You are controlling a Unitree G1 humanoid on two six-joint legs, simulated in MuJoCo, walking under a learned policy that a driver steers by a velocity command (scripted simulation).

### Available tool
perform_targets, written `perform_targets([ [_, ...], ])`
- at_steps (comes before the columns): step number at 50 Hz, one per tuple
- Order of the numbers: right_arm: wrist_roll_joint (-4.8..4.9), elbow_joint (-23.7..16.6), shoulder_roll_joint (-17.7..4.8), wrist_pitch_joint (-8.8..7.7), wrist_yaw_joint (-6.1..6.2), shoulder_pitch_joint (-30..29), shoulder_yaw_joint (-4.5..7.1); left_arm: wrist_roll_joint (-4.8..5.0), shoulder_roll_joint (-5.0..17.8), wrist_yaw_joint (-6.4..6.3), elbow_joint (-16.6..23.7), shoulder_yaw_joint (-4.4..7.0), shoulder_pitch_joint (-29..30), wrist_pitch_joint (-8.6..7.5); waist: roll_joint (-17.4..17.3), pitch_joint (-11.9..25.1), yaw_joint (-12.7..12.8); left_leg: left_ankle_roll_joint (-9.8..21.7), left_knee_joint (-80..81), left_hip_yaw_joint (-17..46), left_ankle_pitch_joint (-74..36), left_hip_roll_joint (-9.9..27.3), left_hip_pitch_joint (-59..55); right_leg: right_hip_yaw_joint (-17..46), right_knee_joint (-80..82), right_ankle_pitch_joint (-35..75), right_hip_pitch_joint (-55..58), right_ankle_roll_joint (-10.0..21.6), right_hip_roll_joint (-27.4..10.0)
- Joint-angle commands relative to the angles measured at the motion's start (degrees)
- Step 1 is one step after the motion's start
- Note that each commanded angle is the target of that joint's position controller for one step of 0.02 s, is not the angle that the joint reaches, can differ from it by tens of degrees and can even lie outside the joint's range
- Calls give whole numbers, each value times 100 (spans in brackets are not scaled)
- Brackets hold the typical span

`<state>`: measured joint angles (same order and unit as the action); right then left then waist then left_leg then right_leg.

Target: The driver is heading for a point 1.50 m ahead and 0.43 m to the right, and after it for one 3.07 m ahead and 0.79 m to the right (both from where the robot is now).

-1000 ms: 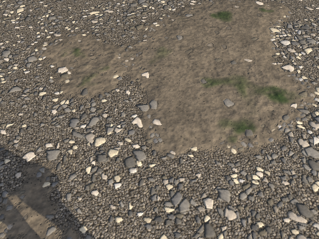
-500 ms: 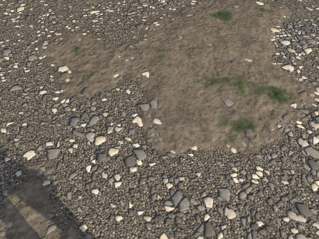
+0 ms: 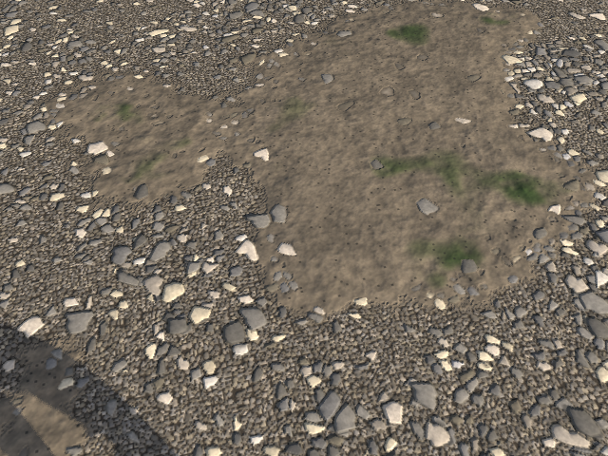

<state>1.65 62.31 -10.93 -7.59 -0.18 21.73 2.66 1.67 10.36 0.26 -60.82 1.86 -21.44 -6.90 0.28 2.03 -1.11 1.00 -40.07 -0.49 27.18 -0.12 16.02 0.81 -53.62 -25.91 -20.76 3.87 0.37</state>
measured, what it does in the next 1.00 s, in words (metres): walks ahead: right foot, then left foot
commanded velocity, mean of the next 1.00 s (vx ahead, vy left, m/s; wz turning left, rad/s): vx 0.47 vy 0.00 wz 0.00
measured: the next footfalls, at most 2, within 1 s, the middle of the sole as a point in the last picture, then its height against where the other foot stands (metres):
right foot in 0.26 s outside the picture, level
left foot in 0.88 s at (306, 395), level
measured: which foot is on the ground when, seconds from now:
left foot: down 0.00-0.26, up 0.28-0.86, down 0.88-1.00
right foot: up 0.00-0.24, down 0.26-0.90, up 0.92-1.00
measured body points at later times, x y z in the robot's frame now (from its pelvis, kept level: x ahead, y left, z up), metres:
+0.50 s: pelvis +0.23 -0.13 +0.03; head +0.23 -0.14 +0.48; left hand +0.21 +0.11 -0.11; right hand +0.36 -0.39 -0.10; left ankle +0.29 +0.04 -0.62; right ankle +0.24 -0.20 -0.71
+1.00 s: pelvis +0.53 -0.07 +0.02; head +0.56 -0.07 +0.46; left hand +0.52 +0.19 -0.13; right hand +0.67 -0.32 -0.10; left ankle +0.60 +0.02 -0.71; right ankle +0.38 -0.21 -0.61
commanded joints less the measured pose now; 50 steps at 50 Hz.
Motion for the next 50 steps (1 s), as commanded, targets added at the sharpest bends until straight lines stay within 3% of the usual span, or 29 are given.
perform_targets([
  [1, -115, 301, -877, -38, 49, 1883, 107, 74, 469, 119, 1134, 32, 1943, -267, -1079, -433, -807, 1964, 1859, 4090, -2395, 2469, -3455, 330, -2967, -1052, -4914, 91, -260],
  [3, -94, 172, -604, 83, 139, 1287, -44, 143, 272, 141, 1451, -59, 2103, -194, -542, -810, -406, 1399, 2159, 3188, -2221, 2446, -2793, 518, -2996, -928, -5306, 108, -823],
  [4, -77, -17, -483, 149, 177, 705, -115, 93, 268, 123, 1462, -64, 1865, -129, -443, -983, -117, 1067, 2534, 2597, -1843, 2188, -1917, 534, -2305, -494, -4701, 32, -1029],
  [5, -77, -297, -544, 223, 228, -46, -125, 54, 280, 117, 1466, -94, 1563, -55, -458, -1113, 207, 796, 2970, 1864, -1334, 1783, -653, 421, -1116, 91, -3472, -95, -1089],
  [6, -63, -508, -860, 260, 264, -574, -43, -32, 326, 143, 1365, -103, 1248, -6, -457, -948, 400, 558, 3154, 948, -1178, 1147, 666, 81, 121, 1172, -1531, -186, -861],
  [7, -59, -529, -1190, 235, 268, -429, 62, -66, 452, 168, 1241, -35, 1089, 46, -629, -686, 375, 505, 3299, 513, -983, 883, 1248, -312, 525, 1998, -122, -336, -496],
  [8, -48, -460, -1402, 197, 254, -189, 129, -27, 602, 152, 1164, 52, 947, 122, -721, -593, 441, 529, 3379, 426, -860, 953, 1229, -513, 602, 2221, 435, -418, -297],
  [10, 16, -356, -1336, 197, 223, -21, 138, 3, 829, 61, 1107, 205, 669, 235, -673, -550, 692, 414, 2737, 286, -1692, 1000, 490, -609, 1030, 1967, 689, -353, -153],
  [12, -84, -292, -1020, 290, 193, 129, 64, -6, 1160, 40, 755, 462, -484, 245, -379, 50, 1308, 130, 555, -71, -3573, 811, 154, -910, 1326, 1590, 1827, -113, 137],
  [13, -231, -418, -538, 309, 194, 211, -62, -76, 1645, 32, 543, 565, -1162, 263, 876, 195, 1417, -153, -1833, -237, -2391, 417, 1084, 660, 1819, 745, 2394, 200, -804],
  [14, -216, -503, 473, 173, 171, 1309, -262, -152, 1960, 116, 629, 451, -997, 213, 2767, 960, 512, -136, -3888, 431, 747, -429, 2020, 4100, 3668, -228, 2851, 956, -2034],
  [15, 86, -564, 39, 49, 135, 1100, -141, -95, 1532, 218, 646, 341, -668, 125, 2117, 690, 422, 21, -4748, 844, 301, -328, 2640, 5334, 4758, -1414, 2535, 1079, -2312],
  [16, 181, -830, -306, 4, 122, 427, -87, -49, 1264, 280, 742, 265, -74, 50, 1359, 25, 348, 238, -4827, 620, -328, 77, 3067, 4549, 4536, -1349, 1921, 860, -2308],
  [17, 84, -989, -479, 31, 178, -147, -58, -129, 1099, 307, 840, 204, 507, 13, 597, -172, 295, 385, -4443, 548, -1030, 468, 2804, 3486, 4294, -623, 1121, 695, -2077],
  [18, -32, -1026, -662, 110, 228, -310, 29, -244, 989, 320, 866, 174, 876, -6, 434, -150, 135, 447, -3988, 549, -1419, 716, 2368, 2573, 4141, -59, 521, 535, -1710],
  [20, -43, -976, -717, 269, 183, -33, 109, -284, 734, 252, 736, 114, 889, -14, 821, -80, -111, 505, -3317, 582, -1687, 901, 1901, 1726, 4330, 414, 290, 519, -1311],
  [25, -134, -1197, -664, 313, 146, -978, 164, -210, 941, 13, 456, 156, 57, -25, 105, -368, 70, 262, -1875, 478, -2501, 897, 2918, 1252, 4749, 1489, 1093, 783, -1426],
  [29, -112, -1380, -632, 281, 73, -1682, 191, -172, 952, -95, 433, 153, -243, 56, 201, -454, 248, 50, -733, 345, -3317, 782, 3178, 824, 4876, 1856, 1541, 710, -1352],
  [34, -62, -1588, -518, 212, -52, -2491, 117, -147, 924, -142, 317, 153, -667, 141, 260, -775, 544, 14, 327, 67, -3622, 612, 3055, 385, 4890, 2241, 2008, 648, -1258],
  [39, -10, -1883, -461, 100, -243, -3109, 22, -120, 1032, -147, 197, 223, -951, 294, 371, -990, 689, 173, 1015, -130, -2938, 422, 3018, 276, 4386, 3070, 2829, 669, -1490],
  [42, -22, -1815, -775, 50, -284, -2524, 137, -111, 1232, -157, 280, 291, -674, 330, 686, -485, 241, 451, 1179, -415, -2381, 7, 1699, 167, 3546, 5530, 2961, 506, -1506],
  [43, -34, -1601, -1010, 47, -257, -1732, 259, -112, 1260, -151, 320, 292, -513, 353, 765, 0, -199, 611, 1243, -567, -2423, -215, 605, -1, 2678, 6510, 2820, 390, -1336],
  [44, -51, -1294, -1335, 62, -198, -606, 400, -145, 1183, -135, 421, 246, -345, 343, 742, 712, -705, 872, 1034, -203, -2651, 99, -1214, -132, 1386, 6133, 1878, 202, -1103],
  [45, -203, -1102, -1912, 103, -130, 420, 547, -214, 653, -78, 570, 94, -767, 253, -385, 1820, -697, 1643, 928, 2083, -2320, 1721, -3753, -325, -944, 3651, -346, -144, -375],
  [46, -157, -1002, -1673, 142, -130, 534, 449, -111, 341, -18, 459, -19, -975, 79, -1329, 2542, -575, 2156, 1982, 4368, -1690, 2506, -4527, 411, -2386, -508, -1571, -264, 381],
  [47, -102, -1034, -1303, 156, -127, 144, 330, 64, 926, 2, 619, 145, -395, -54, -1025, 1768, -614, 1782, 2169, 3742, -1393, 2204, -3924, 790, -2815, -388, -2161, -119, -37],
  [48, -98, -1163, -1049, 163, -103, -405, 257, 150, 1104, -10, 819, 179, 182, -110, -733, 976, -481, 1535, 2290, 2747, -1692, 1986, -2936, 527, -2682, 83, -2288, -47, -364],
  [49, -141, -1214, -874, 141, -133, -835, 192, 86, 1067, -54, 869, 200, 442, -98, -211, 450, -248, 1403, 2541, 2107, -2170, 1758, -1903, 372, -2255, 540, -2049, -51, -625],
  [50, -193, -1227, -692, 105, -154, -1057, 139, -5, 1029, -97, 857, 264, 422, -20, -223, 212, -14, 1285, 2730, 1648, -2406, 1519, -1244, 376, -1856, 806, -1682, -48, -818],
])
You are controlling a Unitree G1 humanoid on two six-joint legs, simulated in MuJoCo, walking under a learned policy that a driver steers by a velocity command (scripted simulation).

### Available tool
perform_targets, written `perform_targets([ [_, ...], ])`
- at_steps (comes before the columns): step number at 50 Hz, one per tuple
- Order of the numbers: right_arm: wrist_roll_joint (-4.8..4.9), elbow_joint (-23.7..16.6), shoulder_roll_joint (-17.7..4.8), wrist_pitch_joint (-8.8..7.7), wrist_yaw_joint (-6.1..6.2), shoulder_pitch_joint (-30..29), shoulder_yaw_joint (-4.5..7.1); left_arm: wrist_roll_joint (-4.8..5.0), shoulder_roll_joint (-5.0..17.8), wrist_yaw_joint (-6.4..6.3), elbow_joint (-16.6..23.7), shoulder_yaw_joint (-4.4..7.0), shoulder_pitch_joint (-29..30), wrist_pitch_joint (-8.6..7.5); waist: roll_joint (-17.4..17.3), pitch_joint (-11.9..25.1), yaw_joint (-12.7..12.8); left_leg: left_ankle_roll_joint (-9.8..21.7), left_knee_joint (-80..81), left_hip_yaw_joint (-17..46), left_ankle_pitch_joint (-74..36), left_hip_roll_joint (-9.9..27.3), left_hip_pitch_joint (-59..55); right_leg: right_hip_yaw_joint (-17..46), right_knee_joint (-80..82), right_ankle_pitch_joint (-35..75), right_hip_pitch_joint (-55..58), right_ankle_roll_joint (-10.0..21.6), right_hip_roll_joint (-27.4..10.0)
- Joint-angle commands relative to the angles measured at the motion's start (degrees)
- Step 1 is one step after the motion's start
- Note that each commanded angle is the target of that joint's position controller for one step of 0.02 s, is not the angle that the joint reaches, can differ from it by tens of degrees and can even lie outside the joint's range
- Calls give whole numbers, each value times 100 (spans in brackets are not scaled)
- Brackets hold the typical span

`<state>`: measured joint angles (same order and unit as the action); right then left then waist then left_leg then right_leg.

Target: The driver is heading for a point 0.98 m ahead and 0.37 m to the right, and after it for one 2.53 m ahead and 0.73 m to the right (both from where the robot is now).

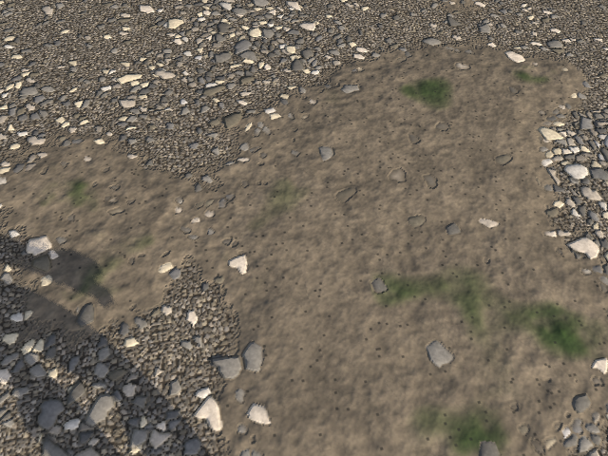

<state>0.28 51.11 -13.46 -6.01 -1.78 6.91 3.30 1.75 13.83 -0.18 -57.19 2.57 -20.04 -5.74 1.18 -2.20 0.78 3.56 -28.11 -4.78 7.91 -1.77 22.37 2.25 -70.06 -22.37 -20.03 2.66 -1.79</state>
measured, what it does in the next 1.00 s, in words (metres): walks ahead, turning right: right foot, then left foot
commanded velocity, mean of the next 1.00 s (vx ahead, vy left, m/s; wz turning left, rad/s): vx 0.50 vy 0.00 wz -0.36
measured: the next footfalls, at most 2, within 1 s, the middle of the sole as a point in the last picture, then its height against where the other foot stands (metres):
right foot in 0.42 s outside the picture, level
left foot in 0.92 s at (330, 332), level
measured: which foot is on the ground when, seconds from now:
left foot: down 0.00-0.44, up 0.46-0.90, down 0.92-1.00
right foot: up 0.00-0.40, down 0.42-0.92, up 0.94-1.00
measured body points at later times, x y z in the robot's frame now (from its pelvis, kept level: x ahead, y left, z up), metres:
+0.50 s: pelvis +0.30 -0.06 -0.01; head +0.34 -0.08 +0.44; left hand +0.49 +0.17 -0.12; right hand +0.30 -0.34 -0.15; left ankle +0.13 +0.09 -0.65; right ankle +0.38 -0.15 -0.73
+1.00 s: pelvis +0.59 -0.08 +0.00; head +0.62 -0.09 +0.45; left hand +0.74 +0.16 -0.13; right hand +0.68 -0.40 -0.08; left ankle +0.71 -0.01 -0.73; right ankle +0.42 -0.15 -0.67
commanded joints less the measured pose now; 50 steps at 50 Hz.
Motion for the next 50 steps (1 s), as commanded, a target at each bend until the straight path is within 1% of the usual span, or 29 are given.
perform_targets([
  [1, -88, -64, -375, -60, -20, 362, 55, -37, 510, -60, 462, 185, 97, -38, -438, 520, -34, 1002, 1724, 1829, -472, 1547, -1455, 241, -24, 591, -1439, 67, -684],
  [3, -57, 54, -492, -82, -9, 492, 84, -49, 264, -80, 458, 163, -10, 94, -495, 307, 96, 1083, 1997, 1505, -665, 1472, -1020, 159, 341, 693, -1353, -6, -761],
  [4, -58, 97, -599, -92, 23, 567, 105, -68, 296, -89, 532, 176, 150, 123, -466, 191, 115, 1114, 2088, 1375, -833, 1463, -945, 132, 575, 887, -1511, -70, -788],
  [7, -41, 189, -752, -56, 140, 835, 139, -147, 354, -73, 781, 194, 863, 117, -392, 23, -19, 1038, 2169, 1052, -1156, 1362, -1110, 54, 1655, 1879, -1982, -220, -801],
  [10, -15, 231, -837, -24, 201, 1005, 148, -106, 217, 13, 916, 127, 1459, 74, -442, -44, -202, 801, 2206, 555, -1130, 1165, -1209, -178, 2897, 2838, -1706, -186, -585],
  [13, 12, 375, -902, -16, 219, 1327, 173, -50, 212, 106, 1073, 80, 1978, 87, -422, -162, -411, 729, 2194, 376, -902, 1351, -1730, -260, 3425, 3011, -1724, -102, -452],
  [16, 25, 485, -916, 70, 242, 1471, 211, -24, 298, 221, 1310, 78, 2316, 94, -388, -273, -455, 615, 1896, 251, -1140, 1686, -2574, -161, 3682, 2482, -2071, 113, -376],
  [17, 31, 477, -952, 106, 255, 1429, 231, -27, 341, 265, 1372, 87, 2337, 89, -412, -260, -415, 556, 1728, 190, -1436, 1761, -2768, -206, 3721, 2215, -2054, 196, -326],
  [19, 36, 383, -1102, 176, 288, 1212, 279, -51, 528, 324, 1391, 172, 2007, 89, -576, 47, -159, 403, 1035, -21, -3106, 1771, -2922, -511, 3713, 1666, -1353, 385, -27],
  [20, 32, 329, -1135, 231, 309, 1082, 285, -63, 699, 328, 1264, 284, 1398, 100, -588, 423, 195, 278, 180, -224, -3995, 1642, -2828, -717, 3806, 1635, -494, 510, 226],
  [21, -2, 238, -1040, 271, 346, 1084, 240, -56, 1025, 294, 1006, 468, 459, 119, -417, 933, 581, 85, -1118, -447, -4051, 1358, -2256, -642, 3883, 1779, 862, 690, 395],
  [22, -91, 13, -680, 203, 332, 1452, 105, -99, 1672, 221, 913, 664, -381, 144, 596, 1703, 614, -264, -3373, -564, -2136, 818, -107, 1557, 3908, 1579, 3106, 1451, -886],
  [23, -112, -50, -292, -15, 236, 1573, -67, -9, 1682, 231, 939, 617, -428, 132, 1399, 2322, 387, -466, -4920, 308, 2230, -241, 1579, 4353, 5102, 734, 4289, 2171, -1813],
  [24, 100, -155, -772, -227, 142, 1101, 56, -64, 1266, 220, 964, 482, -374, 125, 1001, 2105, 564, -264, -5268, 1076, 2153, 137, 2245, 4050, 5304, 509, 4239, 1856, -1669],
  [25, 216, -301, -877, -327, 123, 637, 62, -94, 1027, 194, 1057, 426, -50, 108, 648, 1446, 526, -134, -5112, 998, 1747, 393, 2425, 3211, 5273, 905, 3555, 1624, -1455],
  [26, 132, -336, -854, -355, 159, 430, 75, -116, 897, 199, 1163, 378, 364, 89, 27, 960, 297, -115, -4591, 953, 1350, 626, 2216, 2585, 5359, 1506, 2608, 1494, -1237],
  [27, 18, -331, -920, -303, 210, 399, 146, -155, 724, 191, 1269, 321, 673, 73, -87, 772, 73, -136, -4086, 961, 1135, 819, 1759, 2161, 5470, 2018, 1892, 1392, -1078],
  [29, -47, -389, -811, -145, 237, 507, 175, -164, 717, 159, 1374, 307, 840, 76, 32, 611, -175, -253, -3566, 957, 1033, 890, 1277, 1910, 5720, 2311, 1170, 1422, -892],
  [31, -99, -482, -689, -45, 272, 354, 166, -118, 890, 84, 1372, 351, 681, 58, 86, 454, -194, -433, -2976, 843, 674, 834, 1281, 1609, 5864, 2524, 816, 1442, -779],
  [33, -121, -656, -637, -14, 288, -118, 152, -93, 1026, 2, 1347, 392, 460, 62, 101, 293, -65, -573, -2148, 804, -59, 730, 1408, 1419, 5916, 2517, 696, 1348, -651],
  [37, -59, -909, -479, -65, 211, -905, 86, -59, 1016, -64, 1294, 397, 146, 126, 319, 159, 232, -587, -587, 727, -1344, 364, 897, 1189, 5805, 1941, 475, 1007, -341],
  [42, 19, -1167, -732, -177, 97, -1274, 124, -21, 977, -98, 1220, 405, -161, 216, 399, 170, 315, -479, 114, 917, -980, 218, 718, 1872, 5164, 1735, 1218, 908, -618],
  [44, 36, -1137, -863, -250, 73, -995, 170, -49, 1008, -127, 1283, 423, -86, 266, 572, 258, 127, -348, 266, 872, -495, 173, 291, 2136, 4785, 1994, 1395, 835, -670],
  [45, 15, -1012, -966, -280, 92, -512, 231, -59, 923, -126, 1351, 392, 17, 282, 597, 465, -135, -213, 482, 773, -501, 147, -393, 2094, 4398, 2306, 1321, 719, -478],
  [46, -79, -889, -1194, -308, 126, 246, 317, -97, 686, -99, 1471, 303, 152, 264, 443, 1069, -505, 74, 301, 1125, -504, 631, -1690, 1812, 3378, 2380, 866, 531, -174],
  [47, -164, -806, -1640, -281, 179, 1153, 437, -82, 391, -94, 1613, 217, -168, 222, -546, 1949, -646, 678, 264, 2691, -99, 1839, -3780, 1074, 1514, 1201, -690, 131, 501],
  [48, -82, -645, -1663, -184, 123, 1421, 454, 17, 390, -87, 1714, 151, -731, 170, -2141, 2361, -418, 1201, 835, 4802, 1049, 2681, -4625, 768, 246, -1303, -2140, -35, 663],
  [49, -1, -779, -1115, -143, 129, 1174, 319, 71, 952, -90, 1610, 270, -482, 191, -1361, 1663, -512, 1006, 989, 4516, 1973, 2538, -4086, 912, -368, -948, -2636, -74, 234],
  [50, 1, -847, -875, -89, 149, 867, 246, 27, 1111, -87, 1698, 318, 41, 232, -795, 967, -559, 769, 1102, 3606, 1727, 2306, -3252, 685, -435, -435, -2682, -99, 35],
])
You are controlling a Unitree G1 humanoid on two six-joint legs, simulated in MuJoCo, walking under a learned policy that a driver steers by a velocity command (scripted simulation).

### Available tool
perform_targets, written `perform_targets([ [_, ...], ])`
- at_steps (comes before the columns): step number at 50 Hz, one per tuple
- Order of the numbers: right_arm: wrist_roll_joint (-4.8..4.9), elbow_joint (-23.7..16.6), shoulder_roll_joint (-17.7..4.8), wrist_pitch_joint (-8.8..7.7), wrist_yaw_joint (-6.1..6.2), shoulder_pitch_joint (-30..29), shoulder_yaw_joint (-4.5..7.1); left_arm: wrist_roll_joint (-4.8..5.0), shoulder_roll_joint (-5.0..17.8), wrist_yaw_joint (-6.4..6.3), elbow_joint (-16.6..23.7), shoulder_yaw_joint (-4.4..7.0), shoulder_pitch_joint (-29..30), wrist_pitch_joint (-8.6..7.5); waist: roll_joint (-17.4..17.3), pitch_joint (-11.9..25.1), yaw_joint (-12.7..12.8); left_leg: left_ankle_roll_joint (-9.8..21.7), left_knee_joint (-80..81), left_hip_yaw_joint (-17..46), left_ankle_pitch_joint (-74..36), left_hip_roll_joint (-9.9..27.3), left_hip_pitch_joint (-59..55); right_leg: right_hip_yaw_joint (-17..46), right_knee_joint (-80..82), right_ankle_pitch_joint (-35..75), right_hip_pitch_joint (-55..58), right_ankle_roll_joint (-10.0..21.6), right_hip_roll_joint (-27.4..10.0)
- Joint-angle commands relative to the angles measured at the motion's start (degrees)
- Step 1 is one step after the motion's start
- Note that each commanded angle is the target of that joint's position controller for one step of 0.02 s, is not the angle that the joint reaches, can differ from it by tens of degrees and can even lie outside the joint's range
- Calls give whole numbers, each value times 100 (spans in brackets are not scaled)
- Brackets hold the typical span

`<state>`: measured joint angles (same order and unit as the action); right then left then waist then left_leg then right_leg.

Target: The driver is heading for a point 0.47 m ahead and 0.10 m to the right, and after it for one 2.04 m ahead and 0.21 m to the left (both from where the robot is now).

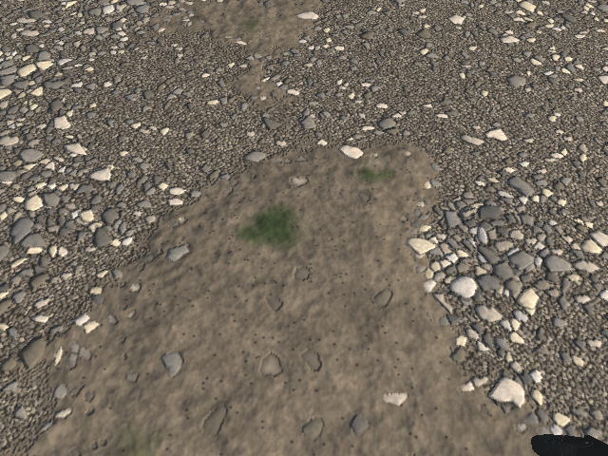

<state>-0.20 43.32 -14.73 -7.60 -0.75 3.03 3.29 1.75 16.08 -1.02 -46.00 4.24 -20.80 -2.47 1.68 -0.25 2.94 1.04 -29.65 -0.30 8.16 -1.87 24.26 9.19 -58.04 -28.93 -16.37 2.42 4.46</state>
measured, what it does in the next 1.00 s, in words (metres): walks ahead: right foot, then left foot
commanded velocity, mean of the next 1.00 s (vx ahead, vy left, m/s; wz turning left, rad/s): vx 0.33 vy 0.00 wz -0.18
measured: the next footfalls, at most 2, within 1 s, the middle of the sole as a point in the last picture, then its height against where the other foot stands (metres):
right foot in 0.44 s outside the picture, level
left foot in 0.96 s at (334, 425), level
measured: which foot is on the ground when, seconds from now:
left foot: down 0.00-0.46, up 0.48-0.94, down 0.96-1.00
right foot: up 0.00-0.42, down 0.44-0.96, up 0.98-1.00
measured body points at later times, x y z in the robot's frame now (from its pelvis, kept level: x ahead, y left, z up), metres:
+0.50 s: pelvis +0.26 -0.07 -0.01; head +0.30 -0.09 +0.43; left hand +0.54 +0.10 -0.08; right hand +0.20 -0.36 -0.14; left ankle +0.11 +0.12 -0.66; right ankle +0.33 -0.17 -0.73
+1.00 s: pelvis +0.43 -0.09 +0.00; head +0.48 -0.08 +0.44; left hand +0.62 +0.16 -0.12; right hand +0.53 -0.38 -0.10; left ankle +0.51 -0.01 -0.73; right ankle +0.32 -0.18 -0.69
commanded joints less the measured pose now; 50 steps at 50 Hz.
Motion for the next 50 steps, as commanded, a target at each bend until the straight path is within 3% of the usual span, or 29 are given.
perform_targets([
  [1, -3, -80, -672, 110, 45, 966, 204, -36, 807, 1, 649, 157, 363, -75, -553, 365, -642, 927, 1429, 2540, 1119, 2076, -2681, -133, -1455, 617, -2838, -88, -778],
  [2, -41, -56, -553, 122, 43, 803, 162, -62, 703, 24, 696, 173, 449, -53, -598, 118, -508, 881, 1598, 2061, 635, 1874, -2178, -135, -1215, 863, -2651, -80, -942],
  [4, -48, 14, -538, 86, 35, 722, 164, 1, 454, 71, 749, 146, 364, 18, -815, 22, -360, 875, 1893, 1367, 123, 1673, -1696, -263, -981, 1092, -2336, -91, -1124],
  [7, -21, 134, -746, 26, 38, 813, 241, -31, 337, 78, 950, 117, 600, 71, -624, -22, -342, 1016, 2083, 729, -731, 1710, -1722, -292, -545, 1600, -2595, -192, -1207],
  [10, -17, 198, -876, 67, 63, 873, 277, -26, 286, 147, 1066, 81, 893, 41, -538, -36, -410, 932, 2099, 68, -1296, 1606, -1911, -413, 325, 2457, -2601, -222, -1191],
  [13, 17, 264, -994, 138, 97, 1062, 291, -42, 180, 267, 1246, 15, 1509, -5, -490, -203, -657, 793, 2072, -446, -1354, 1530, -2037, -756, 1304, 3121, -2366, -162, -1084],
  [17, 117, 387, -1208, 274, 107, 1390, 343, -18, 201, 403, 1554, -4, 2069, 6, -506, -418, -798, 684, 1866, -704, -1690, 1782, -2662, -1071, 1976, 2737, -2361, 13, -942],
  [20, 188, 366, -1461, 391, 154, 1352, 416, -57, 487, 440, 1616, 137, 1737, 46, -774, -73, -425, 522, 839, -1015, -4162, 1830, -2987, -1500, 2159, 1822, -1494, 346, -457],
  [21, 203, 347, -1511, 440, 180, 1305, 427, -52, 694, 426, 1473, 260, 1094, 62, -780, 286, -30, 439, -71, -1147, -4844, 1742, -2885, -1627, 2360, 1790, -643, 519, -200],
  [22, 197, 316, -1392, 450, 208, 1283, 373, -41, 1025, 350, 1203, 453, 90, 90, -606, 794, 492, 237, -1382, -1283, -4491, 1532, -2158, -1519, 2714, 2209, 916, 756, -38],
  [23, -82, 185, -779, 390, 170, 1566, 157, -68, 1488, 207, 1087, 540, -441, 128, 660, 1332, 424, -14, -3301, -1214, -641, 1135, -325, 334, 2607, 3222, 2785, 1150, -1353],
  [24, -30, -30, -507, 206, 68, 1907, -10, -128, 1723, 222, 1340, 473, -56, 46, 1495, 2313, -47, -253, -5071, -244, 2826, 90, 1441, 3454, 3518, 3188, 4023, 2313, -2734],
  [25, 218, 95, -1118, 104, -3, 1391, 143, -203, 1120, 276, 1303, 298, -113, 10, 386, 2267, 361, -205, -5267, 440, 2470, 442, 1718, 2768, 3683, 4031, 3707, 1989, -2676],
  [26, 323, -1, -1092, 106, -9, 1086, 127, -223, 932, 289, 1240, 219, 131, -35, 291, 1513, 247, -154, -5036, 329, 2180, 648, 1774, 1682, 3523, 5061, 2959, 1770, -2502],
  [27, 238, 84, -970, 154, 39, 1043, 101, -172, 752, 301, 1188, 157, 470, -81, -182, 1001, -6, -180, -4524, 316, 1893, 897, 1574, 941, 3537, 5392, 2093, 1498, -2180],
  [28, 157, 150, -985, 236, 73, 1072, 128, -168, 591, 286, 1174, 111, 765, -108, -84, 765, -187, -204, -4133, 336, 1734, 1025, 1293, 514, 3683, 5365, 1493, 1356, -1998],
  [30, 158, 336, -842, 446, 101, 1453, 127, -261, 573, 271, 1090, 95, 1032, -184, 77, 648, -482, -288, -3863, 328, 1355, 1011, 551, -24, 4071, 5593, 625, 1283, -1840],
  [32, 129, 407, -704, 560, 150, 1589, 119, -322, 573, 222, 964, 94, 1195, -263, 120, 556, -603, -409, -3475, 363, 909, 882, 397, -546, 4283, 5861, 308, 1271, -1764],
  [35, 81, 310, -572, 574, 154, 1289, 90, -340, 536, 91, 812, 79, 1367, -238, 274, 417, -559, -480, -2440, 349, -6, 834, 445, -1215, 4381, 5650, 376, 1055, -1577],
  [38, 78, 83, -542, 567, 69, 807, 73, -315, 655, -20, 669, 117, 1268, -127, 281, 341, -306, -460, -1679, 179, -517, 780, 557, -1408, 4367, 5386, 781, 1007, -1659],
  [42, 69, -224, -602, 625, -61, 532, 123, -220, 740, -82, 506, 168, 1143, 80, 298, 250, -169, -313, -1237, 9, 23, 699, 832, -1346, 3985, 5164, 1372, 990, -1983],
  [45, 74, -392, -612, 652, -171, 579, 169, -104, 800, -141, 500, 206, 1229, 216, 370, 211, -239, -86, -875, -209, 598, 534, 741, -1283, 3374, 5252, 1530, 840, -2144],
  [46, 82, -380, -617, 636, -195, 775, 194, -54, 807, -171, 515, 211, 1314, 246, 337, 282, -374, 37, -444, -340, 380, 395, 395, -1386, 2977, 5431, 1495, 689, -2053],
  [47, 60, -321, -770, 604, -174, 1142, 269, -34, 782, -196, 483, 212, 1233, 253, 157, 488, -553, 218, 159, -347, -472, 214, -346, -1614, 2275, 5504, 1296, 409, -1764],
  [48, 17, -324, -1342, 584, -69, 1535, 447, -159, 711, -193, 550, 193, 1083, 207, -670, 886, -639, 589, 324, 695, -3038, 775, -1467, -1866, 997, 4288, 508, -58, -1208],
  [49, -84, -389, -1891, 595, 26, 1714, 547, -424, 298, -132, 791, 59, 1072, 153, -1973, 1240, -457, 1824, 234, 2803, -5619, 2195, -2869, -1737, -881, -586, -1488, -548, -121],
  [50, -121, -478, -1544, 576, 0, 1803, 430, -314, 430, -41, 743, 53, 1155, 107, -1460, 2129, -682, 2299, 453, 3318, -4829, 2398, -3257, -436, -1665, -1226, -1800, -516, -48],
])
